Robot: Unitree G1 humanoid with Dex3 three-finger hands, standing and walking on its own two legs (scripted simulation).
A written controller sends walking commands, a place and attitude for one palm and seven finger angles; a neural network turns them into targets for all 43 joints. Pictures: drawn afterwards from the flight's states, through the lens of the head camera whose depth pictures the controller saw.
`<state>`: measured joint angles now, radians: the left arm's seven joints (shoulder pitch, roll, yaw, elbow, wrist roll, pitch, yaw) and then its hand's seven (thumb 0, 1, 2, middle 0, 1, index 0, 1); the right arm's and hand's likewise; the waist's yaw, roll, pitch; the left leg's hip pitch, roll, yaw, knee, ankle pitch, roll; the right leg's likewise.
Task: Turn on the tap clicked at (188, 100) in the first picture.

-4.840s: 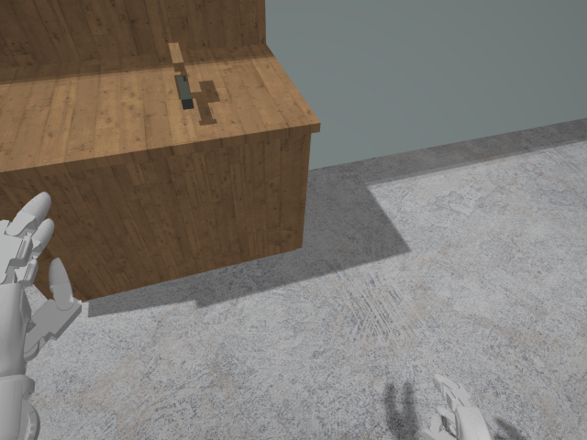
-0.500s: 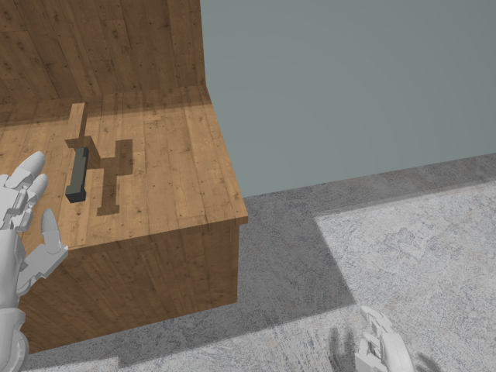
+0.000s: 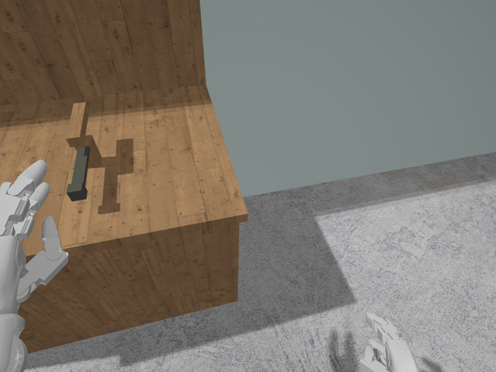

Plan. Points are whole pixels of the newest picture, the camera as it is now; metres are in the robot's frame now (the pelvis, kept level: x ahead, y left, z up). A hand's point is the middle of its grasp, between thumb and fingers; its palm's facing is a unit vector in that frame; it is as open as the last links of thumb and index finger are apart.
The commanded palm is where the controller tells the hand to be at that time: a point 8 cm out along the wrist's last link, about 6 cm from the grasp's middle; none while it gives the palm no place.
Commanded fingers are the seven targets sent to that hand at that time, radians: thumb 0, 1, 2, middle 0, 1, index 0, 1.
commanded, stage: shuffle to correct the standing spot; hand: left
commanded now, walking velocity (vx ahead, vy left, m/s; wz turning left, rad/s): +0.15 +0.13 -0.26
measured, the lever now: (77, 191) +0.44 +0.39 -0.01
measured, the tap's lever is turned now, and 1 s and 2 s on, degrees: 0 0 0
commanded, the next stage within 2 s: come to a stop and stand still in 0.52 s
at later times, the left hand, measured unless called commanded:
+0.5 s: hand (69, 217) +0.27 +0.26 +0.15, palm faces +0.38 -0.85 -0.38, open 7.4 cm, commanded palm +0.22 +0.30 +0.17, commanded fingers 0.00 0.90 0.90 -0.20 -0.30 -0.20 -0.30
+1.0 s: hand (85, 188) +0.31 +0.26 +0.16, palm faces +0.40 -0.85 -0.35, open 7.4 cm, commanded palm +0.26 +0.30 +0.17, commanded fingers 0.00 0.90 0.90 -0.20 -0.30 -0.20 -0.30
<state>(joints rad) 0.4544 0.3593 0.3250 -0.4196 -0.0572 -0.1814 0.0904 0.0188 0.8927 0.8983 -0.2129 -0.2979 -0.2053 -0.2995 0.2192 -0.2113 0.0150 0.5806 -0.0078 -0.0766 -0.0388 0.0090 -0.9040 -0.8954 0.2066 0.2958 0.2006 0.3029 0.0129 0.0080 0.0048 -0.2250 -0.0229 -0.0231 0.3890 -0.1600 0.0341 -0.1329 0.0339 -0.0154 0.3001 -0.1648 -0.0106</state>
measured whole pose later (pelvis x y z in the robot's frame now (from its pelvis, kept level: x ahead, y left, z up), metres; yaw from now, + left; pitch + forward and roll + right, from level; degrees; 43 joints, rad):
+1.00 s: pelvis +0.09 +0.02 -0.02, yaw -2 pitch -3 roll +2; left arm 0.44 0.33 0.36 -0.52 -0.05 -0.18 0.15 0.02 0.89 0.90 -0.21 -0.30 -0.21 -0.30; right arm 0.17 -0.21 0.03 0.61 -0.01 -0.07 -0.04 0.01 -0.91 -0.90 0.21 0.30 0.20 0.30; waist 0.02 -0.05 0.08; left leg -0.36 0.04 0.01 0.79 -0.38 0.00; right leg -0.33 0.00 -0.13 0.57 -0.20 -0.10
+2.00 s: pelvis +0.16 +0.10 -0.01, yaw -4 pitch +0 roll -2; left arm 0.43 0.36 0.37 -0.53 -0.04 -0.18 0.11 0.02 0.89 0.90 -0.21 -0.30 -0.21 -0.30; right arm 0.14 -0.19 0.02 0.55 -0.01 -0.10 -0.02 0.01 -0.90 -0.90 0.21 0.30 0.20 0.30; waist 0.02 -0.03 0.07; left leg -0.18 -0.01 0.05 0.48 -0.30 0.05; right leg -0.22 -0.02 -0.05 0.41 -0.18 0.02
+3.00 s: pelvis +0.08 +0.07 -0.01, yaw -4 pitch +1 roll -1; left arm 0.50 0.36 0.38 -0.59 -0.06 -0.24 0.10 0.02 0.89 0.90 -0.21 -0.30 -0.21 -0.30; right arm 0.15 -0.18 0.00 0.55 -0.01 -0.10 -0.03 0.01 -0.90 -0.90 0.21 0.30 0.20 0.30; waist 0.03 -0.01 0.09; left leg -0.35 0.03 0.04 0.56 -0.23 0.00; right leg -0.37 0.02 -0.06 0.45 -0.09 -0.04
